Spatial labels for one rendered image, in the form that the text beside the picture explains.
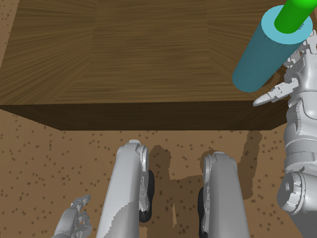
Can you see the bottle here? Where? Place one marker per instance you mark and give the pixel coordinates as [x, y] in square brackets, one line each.
[281, 31]

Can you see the left robot foot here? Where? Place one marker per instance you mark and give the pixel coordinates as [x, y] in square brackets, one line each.
[146, 215]

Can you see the right robot arm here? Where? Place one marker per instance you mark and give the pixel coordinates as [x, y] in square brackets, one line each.
[297, 194]

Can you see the left robot hand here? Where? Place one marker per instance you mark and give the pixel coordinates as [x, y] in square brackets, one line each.
[70, 220]

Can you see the right robot hand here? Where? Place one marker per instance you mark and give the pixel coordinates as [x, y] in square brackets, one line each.
[301, 73]

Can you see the right robot foot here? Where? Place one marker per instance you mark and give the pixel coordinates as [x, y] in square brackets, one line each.
[201, 212]

